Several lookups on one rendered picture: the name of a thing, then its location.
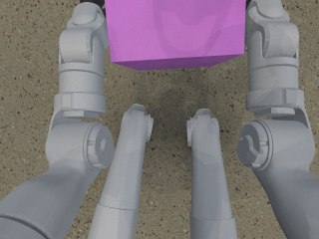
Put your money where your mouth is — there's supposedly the right robot upper arm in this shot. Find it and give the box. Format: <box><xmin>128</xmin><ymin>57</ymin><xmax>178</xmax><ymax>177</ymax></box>
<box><xmin>236</xmin><ymin>119</ymin><xmax>319</xmax><ymax>239</ymax></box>

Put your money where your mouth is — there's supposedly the robot left thigh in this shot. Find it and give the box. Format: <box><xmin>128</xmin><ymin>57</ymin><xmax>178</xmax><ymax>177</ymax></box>
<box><xmin>87</xmin><ymin>110</ymin><xmax>154</xmax><ymax>239</ymax></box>

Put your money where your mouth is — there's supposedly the right robot shin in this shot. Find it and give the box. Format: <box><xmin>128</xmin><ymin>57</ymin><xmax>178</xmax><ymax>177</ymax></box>
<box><xmin>192</xmin><ymin>109</ymin><xmax>220</xmax><ymax>136</ymax></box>

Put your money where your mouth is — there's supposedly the robot left hand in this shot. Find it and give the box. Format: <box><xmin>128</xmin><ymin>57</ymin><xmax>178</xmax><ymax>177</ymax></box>
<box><xmin>80</xmin><ymin>0</ymin><xmax>107</xmax><ymax>18</ymax></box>

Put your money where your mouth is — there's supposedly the carton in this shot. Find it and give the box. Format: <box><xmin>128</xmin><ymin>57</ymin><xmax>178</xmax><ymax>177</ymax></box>
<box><xmin>105</xmin><ymin>0</ymin><xmax>246</xmax><ymax>71</ymax></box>

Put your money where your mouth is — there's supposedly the left robot upper arm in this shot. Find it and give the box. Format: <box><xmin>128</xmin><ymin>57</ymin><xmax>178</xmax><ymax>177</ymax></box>
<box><xmin>0</xmin><ymin>121</ymin><xmax>116</xmax><ymax>239</ymax></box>

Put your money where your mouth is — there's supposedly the robot left forearm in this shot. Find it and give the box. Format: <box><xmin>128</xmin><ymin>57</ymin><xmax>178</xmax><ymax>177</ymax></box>
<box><xmin>45</xmin><ymin>2</ymin><xmax>109</xmax><ymax>158</ymax></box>

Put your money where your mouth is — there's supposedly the robot right forearm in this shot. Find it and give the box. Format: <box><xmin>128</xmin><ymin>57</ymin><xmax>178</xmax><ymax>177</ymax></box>
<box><xmin>244</xmin><ymin>0</ymin><xmax>315</xmax><ymax>153</ymax></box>

